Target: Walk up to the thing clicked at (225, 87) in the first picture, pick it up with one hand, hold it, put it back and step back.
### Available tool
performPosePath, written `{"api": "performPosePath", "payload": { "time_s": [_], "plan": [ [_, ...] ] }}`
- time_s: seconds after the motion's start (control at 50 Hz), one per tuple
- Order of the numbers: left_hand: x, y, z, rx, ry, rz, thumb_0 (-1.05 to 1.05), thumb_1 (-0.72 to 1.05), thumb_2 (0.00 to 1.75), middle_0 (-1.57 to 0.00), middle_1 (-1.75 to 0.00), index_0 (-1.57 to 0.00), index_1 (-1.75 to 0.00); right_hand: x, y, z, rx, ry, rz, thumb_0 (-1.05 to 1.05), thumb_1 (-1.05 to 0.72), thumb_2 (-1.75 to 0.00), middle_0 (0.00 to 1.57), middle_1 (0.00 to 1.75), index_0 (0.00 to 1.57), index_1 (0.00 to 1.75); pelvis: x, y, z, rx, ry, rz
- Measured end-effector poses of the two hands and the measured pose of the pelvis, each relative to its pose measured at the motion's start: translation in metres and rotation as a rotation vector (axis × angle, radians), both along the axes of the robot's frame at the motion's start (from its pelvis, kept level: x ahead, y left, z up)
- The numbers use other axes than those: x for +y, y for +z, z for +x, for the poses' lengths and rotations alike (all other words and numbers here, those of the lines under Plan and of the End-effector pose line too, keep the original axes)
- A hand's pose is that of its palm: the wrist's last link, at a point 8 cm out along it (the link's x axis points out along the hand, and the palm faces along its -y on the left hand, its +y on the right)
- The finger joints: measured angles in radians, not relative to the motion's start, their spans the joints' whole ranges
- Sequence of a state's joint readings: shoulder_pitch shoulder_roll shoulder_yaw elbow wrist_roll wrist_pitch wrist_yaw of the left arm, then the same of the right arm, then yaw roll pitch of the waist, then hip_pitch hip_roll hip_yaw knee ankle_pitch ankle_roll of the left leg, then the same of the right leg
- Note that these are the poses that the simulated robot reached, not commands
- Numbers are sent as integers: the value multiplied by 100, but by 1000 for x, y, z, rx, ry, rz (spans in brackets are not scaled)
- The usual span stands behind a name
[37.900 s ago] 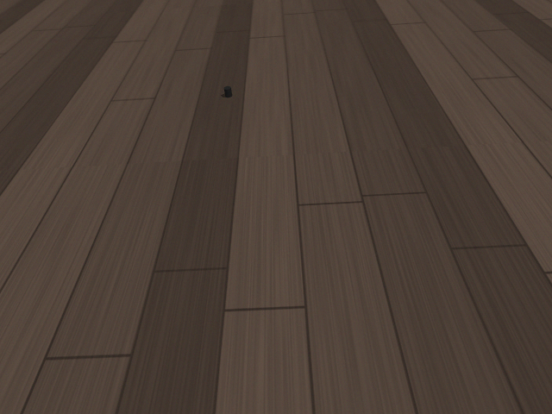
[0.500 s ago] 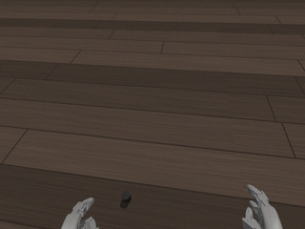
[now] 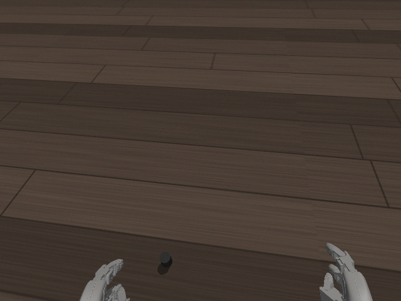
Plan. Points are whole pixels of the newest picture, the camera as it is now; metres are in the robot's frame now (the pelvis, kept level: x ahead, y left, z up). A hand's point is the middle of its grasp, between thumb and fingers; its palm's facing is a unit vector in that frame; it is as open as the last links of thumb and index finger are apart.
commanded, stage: home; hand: left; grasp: from above
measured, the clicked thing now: (165, 259) +0.45 +0.22 -0.68
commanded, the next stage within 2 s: stand in 0.30 s
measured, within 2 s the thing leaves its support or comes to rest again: neither
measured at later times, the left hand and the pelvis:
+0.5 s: hand out of the picture +0.16 +0.20 -0.08, palm faces +0.01 -0.96 -0.29, open 7.4 cm; pelvis -0.01 +0.00 +0.01, yaw +0 degrees
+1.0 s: hand out of the picture +0.03 +0.24 -0.10, palm faces +0.05 -0.95 -0.30, open 7.4 cm; pelvis -0.02 +0.01 +0.06, yaw +0 degrees
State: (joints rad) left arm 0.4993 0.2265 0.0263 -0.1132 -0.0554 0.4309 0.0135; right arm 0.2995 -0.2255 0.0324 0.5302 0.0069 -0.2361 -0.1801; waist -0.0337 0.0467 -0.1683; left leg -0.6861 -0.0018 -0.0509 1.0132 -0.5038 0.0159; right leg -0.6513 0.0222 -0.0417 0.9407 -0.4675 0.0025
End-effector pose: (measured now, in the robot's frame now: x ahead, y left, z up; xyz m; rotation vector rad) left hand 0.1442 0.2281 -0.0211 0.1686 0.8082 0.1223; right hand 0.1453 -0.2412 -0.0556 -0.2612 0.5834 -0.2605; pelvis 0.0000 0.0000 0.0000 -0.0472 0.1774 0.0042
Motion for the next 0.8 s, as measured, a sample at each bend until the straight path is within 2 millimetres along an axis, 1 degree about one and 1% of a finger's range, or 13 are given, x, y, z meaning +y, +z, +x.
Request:
{"api": "performPosePath", "payload": {
  "time_s": [0.4,0.42,0.46,0.5,0.56,0.66,0.72,0.8],
  "plan": [
    [0,0,-2,-6,4,0,2,90,90,-20,-30,-20,-30,-1,1,0,-1,2,-1,2,-90,-90,20,30,20,30,-1,0,-1,-4,3,-1],
    [1,-2,-1,-18,-11,24,2,90,90,-20,-30,-20,-30,-1,0,-1,24,26,-17,2,-90,-90,20,30,20,30,-1,1,-3,-26,3,3],
    [7,-14,1,-27,-33,73,1,90,90,-20,-30,-20,-31,-3,-9,-4,147,96,-41,1,-90,-90,20,30,20,30,-1,7,-8,-75,-1,21],
    [16,-24,-2,1,-32,101,1,90,90,-20,-30,-20,-31,-8,-15,-11,261,142,-50,1,-90,-90,20,30,20,30,-1,13,-11,-103,-4,34],
    [28,-32,-13,57,-16,119,1,90,90,-20,-30,-20,-31,-16,-17,-24,354,131,-25,1,-90,-90,20,30,20,30,-1,21,-13,-134,-6,46],
    [45,-40,-44,169,29,135,1,90,90,-20,-30,-20,-30,-26,-16,-47,439,68,3,1,-90,-90,20,30,20,30,2,32,-14,-170,-6,50],
    [52,-44,-63,233,53,134,1,90,90,-20,-30,-20,-30,-28,-14,-59,479,40,11,1,-90,-90,20,30,20,30,4,38,-13,-191,-7,48],
    [56,-47,-85,300,78,121,1,90,90,-20,-30,-20,-30,-26,-12,-73,524,14,22,1,-91,-90,20,30,20,30,7,45,-14,-216,-5,44]
  ]
}}
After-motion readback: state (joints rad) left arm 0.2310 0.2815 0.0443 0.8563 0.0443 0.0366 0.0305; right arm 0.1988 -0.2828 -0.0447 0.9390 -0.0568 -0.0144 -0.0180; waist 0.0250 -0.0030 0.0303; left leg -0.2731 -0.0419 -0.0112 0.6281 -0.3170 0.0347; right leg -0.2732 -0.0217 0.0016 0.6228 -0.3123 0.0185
